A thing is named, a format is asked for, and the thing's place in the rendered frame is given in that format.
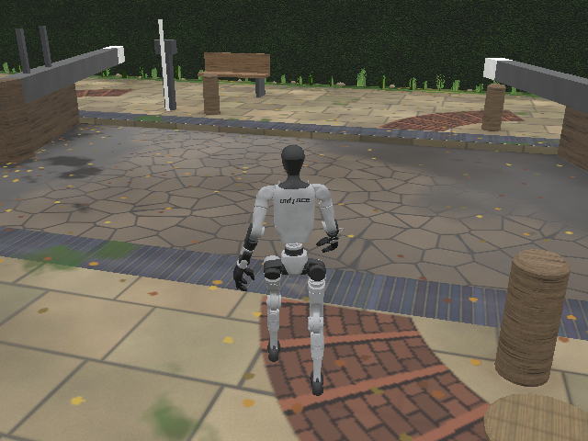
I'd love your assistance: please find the robot left forearm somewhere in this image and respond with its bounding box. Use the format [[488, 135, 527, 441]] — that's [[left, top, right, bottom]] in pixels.
[[237, 223, 258, 269]]

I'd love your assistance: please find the robot right forearm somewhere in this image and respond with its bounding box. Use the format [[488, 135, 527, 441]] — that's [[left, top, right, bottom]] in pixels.
[[327, 219, 339, 243]]

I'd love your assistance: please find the robot right hand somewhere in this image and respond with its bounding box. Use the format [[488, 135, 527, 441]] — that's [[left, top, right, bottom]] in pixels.
[[316, 237, 338, 253]]

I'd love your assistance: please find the robot right shin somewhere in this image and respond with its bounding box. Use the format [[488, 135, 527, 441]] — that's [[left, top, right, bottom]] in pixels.
[[311, 317, 324, 382]]

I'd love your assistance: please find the robot right thigh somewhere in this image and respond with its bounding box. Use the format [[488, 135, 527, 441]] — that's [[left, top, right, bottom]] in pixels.
[[307, 258, 326, 334]]

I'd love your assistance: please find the robot left upper arm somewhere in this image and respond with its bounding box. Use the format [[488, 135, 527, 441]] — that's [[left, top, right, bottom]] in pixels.
[[250, 186, 275, 238]]

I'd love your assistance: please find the robot right upper arm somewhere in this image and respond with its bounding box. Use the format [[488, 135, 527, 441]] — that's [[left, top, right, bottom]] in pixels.
[[312, 184, 337, 232]]

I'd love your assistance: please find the robot left hand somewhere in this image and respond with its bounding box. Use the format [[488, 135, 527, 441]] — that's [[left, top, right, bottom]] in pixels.
[[233, 265, 254, 291]]

